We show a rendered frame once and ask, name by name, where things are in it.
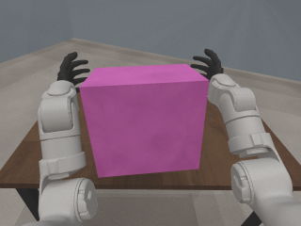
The robot left forearm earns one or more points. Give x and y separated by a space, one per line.
59 130

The table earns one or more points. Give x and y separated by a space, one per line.
22 170

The right robot upper arm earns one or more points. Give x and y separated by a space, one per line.
264 185

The robot right forearm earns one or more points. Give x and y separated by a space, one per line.
247 136

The left robot upper arm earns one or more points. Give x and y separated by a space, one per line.
69 202

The left robot hand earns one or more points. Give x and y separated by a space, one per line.
66 72

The right robot hand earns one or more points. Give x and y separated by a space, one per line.
214 64

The carton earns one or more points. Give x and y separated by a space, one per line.
145 119

